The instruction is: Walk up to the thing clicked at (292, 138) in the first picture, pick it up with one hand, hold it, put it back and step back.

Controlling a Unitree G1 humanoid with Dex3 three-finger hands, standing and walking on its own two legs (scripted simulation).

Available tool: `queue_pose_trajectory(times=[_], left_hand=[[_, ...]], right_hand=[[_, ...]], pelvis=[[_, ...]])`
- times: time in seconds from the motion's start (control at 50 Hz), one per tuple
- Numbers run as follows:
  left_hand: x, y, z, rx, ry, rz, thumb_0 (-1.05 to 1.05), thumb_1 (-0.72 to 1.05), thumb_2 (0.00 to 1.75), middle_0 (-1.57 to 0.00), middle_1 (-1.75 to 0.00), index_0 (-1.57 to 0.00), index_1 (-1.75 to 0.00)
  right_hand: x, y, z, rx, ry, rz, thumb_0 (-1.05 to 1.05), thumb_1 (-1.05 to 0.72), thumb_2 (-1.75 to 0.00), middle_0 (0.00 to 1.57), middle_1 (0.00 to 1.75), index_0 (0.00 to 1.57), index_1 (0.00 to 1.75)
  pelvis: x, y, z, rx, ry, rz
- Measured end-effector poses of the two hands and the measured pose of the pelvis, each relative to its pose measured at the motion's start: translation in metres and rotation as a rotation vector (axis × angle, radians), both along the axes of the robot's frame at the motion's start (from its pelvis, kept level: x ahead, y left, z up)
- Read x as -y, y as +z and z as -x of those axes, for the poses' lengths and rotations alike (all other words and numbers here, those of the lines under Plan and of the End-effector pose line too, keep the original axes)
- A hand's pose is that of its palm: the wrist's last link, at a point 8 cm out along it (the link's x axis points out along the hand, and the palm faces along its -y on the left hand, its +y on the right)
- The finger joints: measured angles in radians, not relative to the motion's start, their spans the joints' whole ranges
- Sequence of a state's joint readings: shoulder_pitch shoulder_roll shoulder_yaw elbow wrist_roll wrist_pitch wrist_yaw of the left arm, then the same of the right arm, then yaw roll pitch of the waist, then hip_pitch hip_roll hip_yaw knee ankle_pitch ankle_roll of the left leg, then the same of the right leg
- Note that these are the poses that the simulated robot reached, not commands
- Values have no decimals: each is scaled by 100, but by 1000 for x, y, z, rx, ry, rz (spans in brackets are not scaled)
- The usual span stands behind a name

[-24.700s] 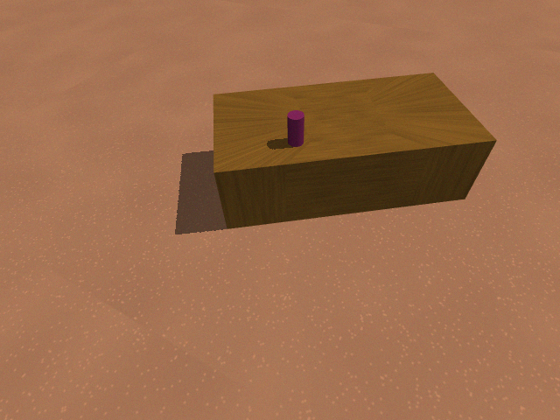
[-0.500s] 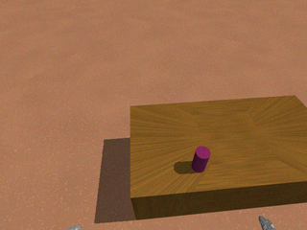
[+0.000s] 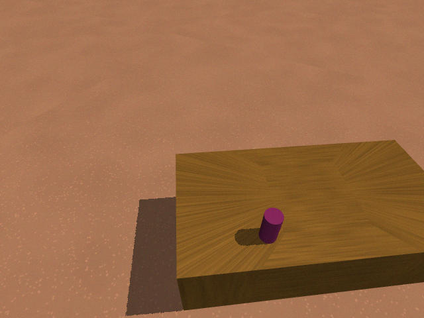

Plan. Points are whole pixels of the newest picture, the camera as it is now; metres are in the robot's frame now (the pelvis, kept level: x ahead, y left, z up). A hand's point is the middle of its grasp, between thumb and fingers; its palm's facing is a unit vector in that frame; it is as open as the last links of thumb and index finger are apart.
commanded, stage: home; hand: right
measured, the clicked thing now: (270, 226) +0.51 -0.20 -0.35
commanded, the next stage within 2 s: stand in 0.78 s
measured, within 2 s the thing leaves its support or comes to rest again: neither
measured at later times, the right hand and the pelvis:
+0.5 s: hand out of the picture +0.05 -0.25 -0.15, palm faces -0.01 +0.93 -0.37, open 17.4 cm; pelvis +0.00 +0.01 +0.00, yaw +0 degrees
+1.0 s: hand out of the picture +0.09 -0.24 -0.15, palm faces +0.00 +0.93 -0.38, open 16.9 cm; pelvis +0.02 +0.02 +0.00, yaw +0 degrees
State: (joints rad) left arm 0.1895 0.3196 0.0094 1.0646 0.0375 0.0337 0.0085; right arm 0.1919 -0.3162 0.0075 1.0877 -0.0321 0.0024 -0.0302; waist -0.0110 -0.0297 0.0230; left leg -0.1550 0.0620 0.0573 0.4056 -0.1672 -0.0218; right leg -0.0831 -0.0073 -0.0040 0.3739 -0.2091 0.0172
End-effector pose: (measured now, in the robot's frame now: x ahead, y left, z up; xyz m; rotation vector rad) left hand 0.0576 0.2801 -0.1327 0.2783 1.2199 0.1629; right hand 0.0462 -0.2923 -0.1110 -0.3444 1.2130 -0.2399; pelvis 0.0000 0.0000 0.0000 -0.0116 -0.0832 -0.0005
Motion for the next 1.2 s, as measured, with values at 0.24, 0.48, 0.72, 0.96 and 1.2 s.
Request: queue_pose_trajectory(times=[0.24, 0.48, 0.72, 0.96, 1.2], left_hand=[[-11, 0, 23, -57, 19, -14, 1, 90, 90, -20, -30, -21, -30], [-14, 0, 27, -91, 20, -18, 1, 90, 90, -20, -30, -21, -30], [-16, 2, -2, -51, 5, -12, 1, 90, 90, -20, -30, -21, -30], [-23, 6, -27, -17, -2, -18, 1, 90, 90, -20, -30, -21, -30], [-29, 7, -31, -22, 4, -21, 1, 91, 90, -20, -30, -21, -30]], right_hand=[[-2, -3, 10, -38, -3, -4, -1, 54, -5, 5, 5, 5, 5], [-3, -4, 2, -44, -5, -12, -1, 53, -6, 6, 5, 6, 5], [-8, -2, -15, -32, -5, -15, -1, 52, -6, 6, 5, 6, 5], [-10, 2, -34, -10, -8, -10, -1, 51, -7, 7, 8, 7, 7], [-12, 4, -46, 0, -3, -6, 0, -9, -63, 18, 26, 18, 26]], pelvis=[[-4, 1, 6, -9, 0, 0], [-6, 1, 2, -21, -2, 0], [-11, 2, -9, -27, -2, -5], [-16, 3, -18, -29, -1, -6], [-20, 4, -23, -32, 0, -7]])
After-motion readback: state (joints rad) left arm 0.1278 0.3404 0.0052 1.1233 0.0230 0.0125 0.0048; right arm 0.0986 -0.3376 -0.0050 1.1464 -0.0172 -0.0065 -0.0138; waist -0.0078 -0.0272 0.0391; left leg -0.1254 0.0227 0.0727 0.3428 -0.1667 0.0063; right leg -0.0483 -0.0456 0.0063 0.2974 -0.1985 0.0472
